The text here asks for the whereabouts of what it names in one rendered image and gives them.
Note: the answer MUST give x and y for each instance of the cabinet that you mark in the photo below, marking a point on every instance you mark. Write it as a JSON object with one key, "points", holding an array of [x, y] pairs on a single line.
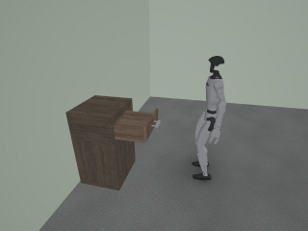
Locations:
{"points": [[102, 160]]}

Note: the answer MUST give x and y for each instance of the humanoid robot torso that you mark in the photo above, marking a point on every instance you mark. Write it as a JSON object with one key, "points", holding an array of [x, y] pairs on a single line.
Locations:
{"points": [[211, 100]]}

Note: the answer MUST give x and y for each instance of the robot right thigh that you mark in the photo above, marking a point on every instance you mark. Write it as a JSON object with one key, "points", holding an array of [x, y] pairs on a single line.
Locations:
{"points": [[199, 124]]}

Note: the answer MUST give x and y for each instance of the handle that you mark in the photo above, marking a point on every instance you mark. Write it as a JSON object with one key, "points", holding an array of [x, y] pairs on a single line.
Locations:
{"points": [[157, 124]]}

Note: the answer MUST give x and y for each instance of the drawer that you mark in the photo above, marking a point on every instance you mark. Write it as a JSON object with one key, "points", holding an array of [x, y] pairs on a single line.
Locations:
{"points": [[135, 126]]}

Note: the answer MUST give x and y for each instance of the left robot forearm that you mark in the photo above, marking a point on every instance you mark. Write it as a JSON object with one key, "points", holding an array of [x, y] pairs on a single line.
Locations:
{"points": [[219, 116]]}

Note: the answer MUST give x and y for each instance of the robot left hand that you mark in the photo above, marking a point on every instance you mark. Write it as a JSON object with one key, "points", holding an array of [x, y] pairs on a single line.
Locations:
{"points": [[214, 134]]}

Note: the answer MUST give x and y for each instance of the left robot upper arm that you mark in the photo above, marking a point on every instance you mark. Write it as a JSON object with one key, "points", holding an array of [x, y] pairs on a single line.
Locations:
{"points": [[219, 88]]}

